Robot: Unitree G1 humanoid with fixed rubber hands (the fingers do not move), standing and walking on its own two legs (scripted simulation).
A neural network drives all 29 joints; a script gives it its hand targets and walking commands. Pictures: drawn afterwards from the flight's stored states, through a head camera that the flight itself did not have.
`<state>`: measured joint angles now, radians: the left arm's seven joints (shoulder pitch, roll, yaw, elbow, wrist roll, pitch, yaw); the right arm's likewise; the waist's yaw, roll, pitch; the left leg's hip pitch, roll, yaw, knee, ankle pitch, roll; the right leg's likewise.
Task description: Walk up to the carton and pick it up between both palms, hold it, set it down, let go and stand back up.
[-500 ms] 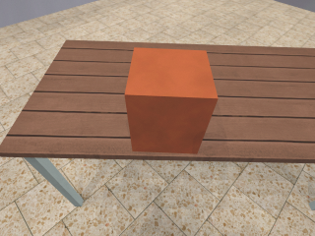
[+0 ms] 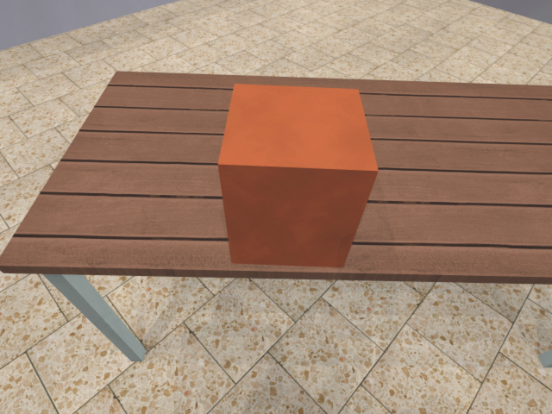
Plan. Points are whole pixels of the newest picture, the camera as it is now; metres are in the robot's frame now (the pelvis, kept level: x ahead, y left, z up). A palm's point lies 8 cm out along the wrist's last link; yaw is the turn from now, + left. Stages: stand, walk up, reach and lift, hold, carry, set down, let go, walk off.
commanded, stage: stand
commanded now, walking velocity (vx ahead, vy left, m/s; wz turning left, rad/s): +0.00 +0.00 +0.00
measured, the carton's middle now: (291, 180) +0.48 -0.01 +0.05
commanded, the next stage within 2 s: walk up in 0.12 s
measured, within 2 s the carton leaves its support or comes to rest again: neither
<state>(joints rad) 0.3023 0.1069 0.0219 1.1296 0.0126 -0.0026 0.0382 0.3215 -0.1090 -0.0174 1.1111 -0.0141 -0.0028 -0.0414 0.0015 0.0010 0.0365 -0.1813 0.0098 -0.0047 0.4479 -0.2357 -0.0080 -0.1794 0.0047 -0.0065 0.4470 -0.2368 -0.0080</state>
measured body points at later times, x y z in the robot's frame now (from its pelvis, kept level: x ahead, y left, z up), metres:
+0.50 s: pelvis -0.04 -0.01 -0.01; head +0.01 +0.00 +0.43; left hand +0.03 +0.24 -0.16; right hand +0.02 -0.25 -0.16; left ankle +0.01 +0.13 -0.74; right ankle +0.00 -0.11 -0.74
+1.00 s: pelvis -0.09 +0.00 -0.01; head -0.11 +0.02 +0.44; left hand -0.06 +0.24 -0.15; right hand +0.05 -0.19 -0.12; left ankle -0.12 +0.09 -0.74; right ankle -0.01 -0.12 -0.71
